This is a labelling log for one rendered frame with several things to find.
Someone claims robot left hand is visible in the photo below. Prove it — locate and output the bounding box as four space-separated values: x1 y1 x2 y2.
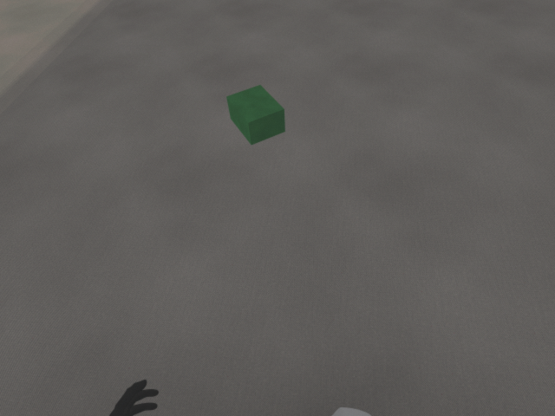
109 380 159 416

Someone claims carton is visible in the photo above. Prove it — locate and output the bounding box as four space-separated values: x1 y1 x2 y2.
226 85 285 145

